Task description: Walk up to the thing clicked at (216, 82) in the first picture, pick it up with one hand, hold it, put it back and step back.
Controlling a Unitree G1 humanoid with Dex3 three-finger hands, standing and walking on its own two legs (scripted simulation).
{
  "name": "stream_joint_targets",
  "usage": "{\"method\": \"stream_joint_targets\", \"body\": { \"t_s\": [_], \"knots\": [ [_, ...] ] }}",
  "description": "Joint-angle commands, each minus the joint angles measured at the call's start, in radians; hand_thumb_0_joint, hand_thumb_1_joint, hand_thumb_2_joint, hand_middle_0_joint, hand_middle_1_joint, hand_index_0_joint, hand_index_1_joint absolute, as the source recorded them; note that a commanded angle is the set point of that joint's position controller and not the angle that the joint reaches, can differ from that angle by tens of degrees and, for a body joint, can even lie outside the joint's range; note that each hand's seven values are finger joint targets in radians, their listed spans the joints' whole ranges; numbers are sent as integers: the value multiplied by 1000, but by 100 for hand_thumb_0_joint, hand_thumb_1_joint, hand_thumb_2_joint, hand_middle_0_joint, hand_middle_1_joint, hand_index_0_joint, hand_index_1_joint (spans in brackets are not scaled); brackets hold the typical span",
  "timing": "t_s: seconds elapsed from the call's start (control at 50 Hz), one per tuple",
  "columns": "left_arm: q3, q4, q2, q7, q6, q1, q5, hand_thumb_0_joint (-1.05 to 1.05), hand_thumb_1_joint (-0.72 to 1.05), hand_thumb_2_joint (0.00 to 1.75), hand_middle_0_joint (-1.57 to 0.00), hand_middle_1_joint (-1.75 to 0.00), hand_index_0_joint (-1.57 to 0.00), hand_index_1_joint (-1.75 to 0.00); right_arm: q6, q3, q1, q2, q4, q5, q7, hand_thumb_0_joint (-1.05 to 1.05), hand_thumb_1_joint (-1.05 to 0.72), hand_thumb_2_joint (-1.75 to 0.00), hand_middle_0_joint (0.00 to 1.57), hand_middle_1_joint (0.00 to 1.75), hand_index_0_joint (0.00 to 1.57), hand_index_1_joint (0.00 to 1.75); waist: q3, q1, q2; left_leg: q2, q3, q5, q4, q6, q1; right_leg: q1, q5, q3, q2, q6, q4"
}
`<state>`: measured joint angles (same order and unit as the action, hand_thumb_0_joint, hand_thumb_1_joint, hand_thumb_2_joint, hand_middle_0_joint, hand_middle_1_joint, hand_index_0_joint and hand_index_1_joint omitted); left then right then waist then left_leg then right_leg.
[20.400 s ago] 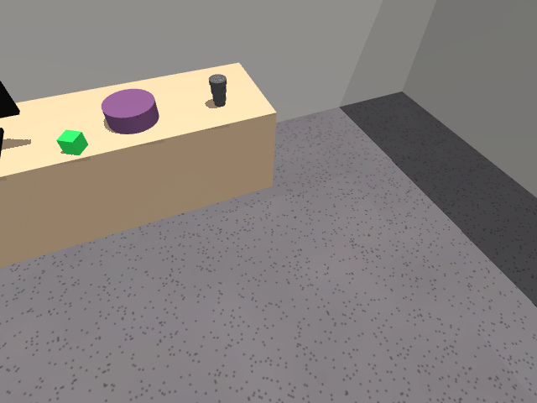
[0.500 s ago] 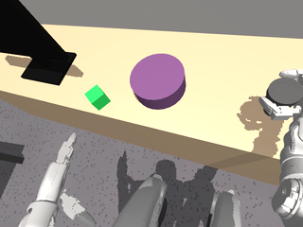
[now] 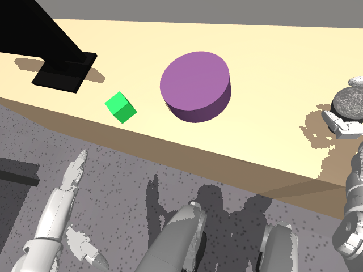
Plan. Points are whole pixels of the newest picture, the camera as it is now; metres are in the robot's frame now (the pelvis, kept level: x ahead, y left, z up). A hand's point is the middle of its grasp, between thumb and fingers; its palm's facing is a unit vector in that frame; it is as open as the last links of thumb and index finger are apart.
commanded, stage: lower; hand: right
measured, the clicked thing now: (346, 115) +0.50 -0.22 -0.07
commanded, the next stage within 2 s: loosen in 0.18 s
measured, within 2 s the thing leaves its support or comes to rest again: rests again in 0.12 s
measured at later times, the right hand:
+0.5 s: hand (350, 110) +0.50 -0.22 -0.05, palm faces +0.21 +0.98 +0.02, open 9.8 cm
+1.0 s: hand (351, 108) +0.51 -0.22 -0.05, palm faces +0.21 +0.98 +0.01, open 15.3 cm
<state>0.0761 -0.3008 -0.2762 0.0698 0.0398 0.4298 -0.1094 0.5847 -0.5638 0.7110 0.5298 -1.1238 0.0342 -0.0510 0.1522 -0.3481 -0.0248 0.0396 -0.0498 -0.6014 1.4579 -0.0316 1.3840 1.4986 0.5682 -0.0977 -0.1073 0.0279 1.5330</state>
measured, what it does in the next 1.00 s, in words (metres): stands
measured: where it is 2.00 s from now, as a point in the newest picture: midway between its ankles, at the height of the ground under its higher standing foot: outside the picture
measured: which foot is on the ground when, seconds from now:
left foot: down 0.00-1.00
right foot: down 0.00-1.00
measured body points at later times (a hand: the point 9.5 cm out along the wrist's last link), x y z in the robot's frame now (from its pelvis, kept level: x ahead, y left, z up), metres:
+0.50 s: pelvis -0.01 +0.00 -0.01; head +0.17 -0.08 +0.39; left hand +0.17 +0.25 +0.09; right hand +0.49 -0.27 -0.05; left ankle +0.04 +0.14 -0.56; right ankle +0.05 -0.13 -0.56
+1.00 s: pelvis -0.01 +0.00 -0.02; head +0.18 -0.09 +0.39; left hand +0.17 +0.25 +0.09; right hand +0.49 -0.27 -0.05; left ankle +0.04 +0.14 -0.56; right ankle +0.05 -0.13 -0.56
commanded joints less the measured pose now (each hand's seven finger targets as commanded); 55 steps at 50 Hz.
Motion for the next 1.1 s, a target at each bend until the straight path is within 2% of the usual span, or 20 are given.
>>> {"method": "stream_joint_targets", "body": {
  "t_s": [0.0,0.04,0.1,0.18,0.2,0.24,0.28,0.34,0.48,0.58,0.62,0.66,0.68,0.74,0.78,0.84,0.88,0.92,0.98,1.08],
  "knots": [
    [137,-166,-160,-25,51,81,8,0,-55,6,-4,-4,-4,-5,83,10,380,193,225,-12,-8,0,-23,-132,129,144,133,144,558,11,348,35,-11,326,-156,53,-175,-551,-308,14,42,-35,-157],
    [157,-199,-183,-28,55,59,10,0,-56,6,-4,-4,-4,-5,86,-8,402,241,269,-9,-5,0,-21,-132,129,144,133,144,596,14,374,33,-9,328,-151,52,-176,-573,-316,13,41,-34,-154],
    [157,-195,-173,-24,54,66,9,0,-55,6,-4,-4,-4,-5,81,8,383,206,237,-8,-5,0,-21,-133,129,145,134,145,583,12,379,35,-16,316,-139,55,-145,-579,-325,9,38,-32,-149],
    [159,-208,-180,-22,56,69,9,0,-56,6,-4,-4,-3,-5,80,4,372,218,246,-3,-3,0,-21,-131,128,143,133,143,588,6,376,36,-18,339,-126,53,-143,-572,-352,7,36,-33,-134],
    [171,-188,-191,-23,53,82,12,0,-55,5,-4,-4,-4,-5,76,7,360,195,208,-8,-7,0,-22,-132,130,144,134,144,558,-9,365,36,-24,328,-119,56,-125,-564,-350,4,36,-29,-138],
    [167,-203,-185,-22,55,76,15,0,-56,5,-4,-4,-4,-5,78,-2,370,220,198,-4,-4,0,-22,-130,127,142,131,142,534,-4,349,35,-21,291,-126,55,-114,-518,-287,3,37,-34,-139],
    [172,-246,-192,-21,55,62,12,0,-54,4,-5,-5,-5,-5,77,8,364,203,176,5,1,0,-18,-129,129,142,133,142,534,-18,333,37,-23,276,-121,55,-111,-513,-266,2,36,-33,-142],
    [181,-223,-191,-20,53,102,16,0,-50,2,-5,-5,-6,-4,73,-3,389,235,207,6,-1,0,-9,-105,118,118,120,118,539,-16,341,33,-10,270,-133,51,-123,-501,-238,10,40,-36,-132],
    [175,-226,-184,-18,59,82,18,0,-51,3,-5,-6,-6,-5,58,15,381,212,175,9,3,0,18,-61,104,86,105,86,498,-7,324,33,-12,204,-132,55,-107,-448,-147,11,41,-35,-150],
    [177,-247,-193,-23,60,78,18,0,-54,5,-5,-5,-5,-5,57,16,409,216,199,10,0,0,36,-45,85,69,87,69,541,-17,360,33,-25,237,-107,58,-94,-500,-202,4,42,-29,-144],
    [181,-244,-194,-25,60,77,19,0,-55,5,-5,-5,-5,-5,51,9,399,235,205,13,1,0,42,-38,77,60,78,60,556,-3,364,35,-25,250,-110,57,-96,-511,-227,4,38,-32,-138],
    [182,-240,-196,-24,59,84,21,0,-55,5,-5,-5,-5,-5,40,15,372,205,172,9,-2,0,43,-32,69,52,70,52,515,-12,356,34,-29,233,-108,60,-91,-485,-200,5,41,-28,-148],
    [177,-235,-194,-23,58,83,19,0,-55,6,-5,-5,-5,-6,41,0,385,237,198,11,3,0,45,-31,65,50,66,50,531,6,361,35,-27,235,-109,59,-95,-486,-200,6,40,-29,-151],
    [183,-245,-193,-24,61,87,22,0,-55,6,-5,-5,-5,-5,34,19,379,208,194,12,0,0,48,-26,54,42,55,42,528,-11,346,34,-25,234,-116,56,-95,-487,-194,5,37,-32,-139],
    [174,-237,-187,-22,63,84,22,0,-55,6,-5,-5,-5,-6,35,7,375,217,203,7,2,0,52,-20,45,34,46,34,534,5,349,34,-26,244,-107,58,-100,-481,-211,7,39,-32,-142],
    [177,-226,-188,-22,62,97,23,0,-55,6,-5,-5,-5,-6,32,18,371,201,210,9,-1,0,52,-15,34,25,35,25,539,-3,361,36,-37,257,-94,60,-75,-524,-262,-1,35,-26,-141],
    [190,-248,-200,-24,63,94,26,0,-56,6,-5,-5,-5,-6,32,15,387,214,229,10,0,0,52,-13,27,21,28,21,545,-9,364,34,-34,252,-104,59,-79,-532,-243,1,37,-27,-143],
    [184,-228,-192,-22,60,96,24,0,-54,4,-6,-5,-5,-5,26,27,354,181,187,9,-1,0,49,-15,18,18,18,18,507,-10,350,34,-34,246,-107,59,-75,-502,-231,4,38,-29,-149],
    [194,-276,-212,-26,63,80,27,0,-54,4,-6,-5,-5,-6,33,-10,399,264,284,12,-2,0,51,-11,12,13,12,13,600,4,363,33,-28,283,-109,57,-125,-547,-274,5,39,-29,-135],
    [187,-197,-193,-26,51,117,34,0,-54,4,-5,-5,-5,-5,8,-46,393,334,363,-4,-15,0,55,-4,7,6,7,6,627,48,427,32,-17,324,-145,53,-178,-619,-334,19,41,-30,-156]
  ]
}}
